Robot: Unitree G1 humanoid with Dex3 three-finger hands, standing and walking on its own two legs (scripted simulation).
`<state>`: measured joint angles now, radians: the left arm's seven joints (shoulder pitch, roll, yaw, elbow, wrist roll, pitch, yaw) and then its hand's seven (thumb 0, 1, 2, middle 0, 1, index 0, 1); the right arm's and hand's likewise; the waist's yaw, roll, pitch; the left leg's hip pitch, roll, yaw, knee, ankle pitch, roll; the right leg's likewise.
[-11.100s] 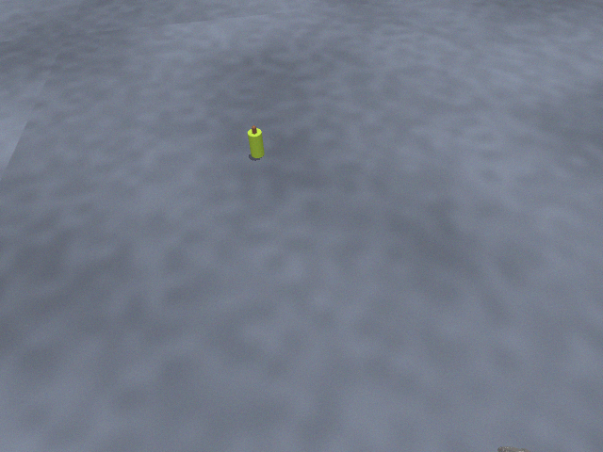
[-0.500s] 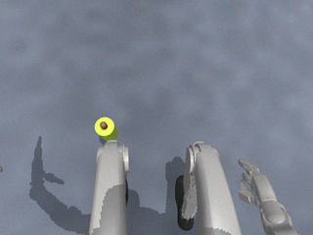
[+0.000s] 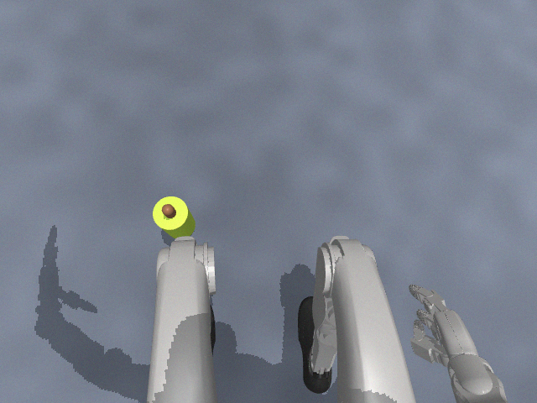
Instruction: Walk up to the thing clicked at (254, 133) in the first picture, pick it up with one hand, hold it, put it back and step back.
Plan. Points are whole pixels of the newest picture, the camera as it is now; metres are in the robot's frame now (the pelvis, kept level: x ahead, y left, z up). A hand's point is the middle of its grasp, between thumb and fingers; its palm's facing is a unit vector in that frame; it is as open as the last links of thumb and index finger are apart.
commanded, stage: go down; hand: left
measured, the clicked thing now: (174, 217) +0.40 +0.21 -0.31
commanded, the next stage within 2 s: approach in 0.18 s
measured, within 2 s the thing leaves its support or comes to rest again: neither
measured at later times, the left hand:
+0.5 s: hand out of the picture +0.33 +0.39 -0.04, palm faces +0.16 -0.99 -0.05, open 17.6 cm
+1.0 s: hand (115, 227) +0.36 +0.30 -0.24, palm faces +0.02 -1.00 +0.02, open 17.1 cm
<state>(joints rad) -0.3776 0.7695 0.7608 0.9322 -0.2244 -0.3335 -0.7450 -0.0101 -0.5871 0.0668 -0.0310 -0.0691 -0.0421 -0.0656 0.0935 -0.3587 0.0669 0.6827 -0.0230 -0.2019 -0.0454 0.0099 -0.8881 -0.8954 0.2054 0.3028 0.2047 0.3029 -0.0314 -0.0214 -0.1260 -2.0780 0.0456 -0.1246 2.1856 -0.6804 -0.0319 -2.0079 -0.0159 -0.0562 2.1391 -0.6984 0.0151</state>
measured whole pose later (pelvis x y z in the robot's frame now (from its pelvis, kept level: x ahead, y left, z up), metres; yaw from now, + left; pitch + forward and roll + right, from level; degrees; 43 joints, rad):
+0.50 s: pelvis +0.00 +0.00 -0.03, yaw +0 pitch +31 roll -5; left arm -0.44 0.75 0.78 1.05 -0.29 -0.47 -0.79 -0.01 -0.59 0.03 -0.05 -0.07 -0.05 -0.08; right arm 0.06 -0.37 0.08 0.71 -0.05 -0.22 -0.02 0.01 -0.90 -0.89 0.20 0.30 0.20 0.30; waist -0.04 -0.04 -0.10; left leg -2.14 0.04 -0.13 2.27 -0.68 -0.03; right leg -2.08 -0.01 -0.05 2.22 -0.70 0.02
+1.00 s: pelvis +0.00 +0.01 -0.11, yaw -6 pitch +21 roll -11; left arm -0.45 0.69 0.64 1.22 -0.31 -0.91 -0.68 -0.01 -0.45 0.08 -0.05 -0.10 -0.05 -0.10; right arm -0.15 -0.36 0.29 0.69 -0.21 -0.17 0.05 0.01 -0.90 -0.89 0.21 0.30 0.21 0.30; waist -0.13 -0.18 0.14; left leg -2.26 0.03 -0.26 2.60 -0.73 -0.04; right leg -2.14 0.04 -0.13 2.46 -0.70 0.05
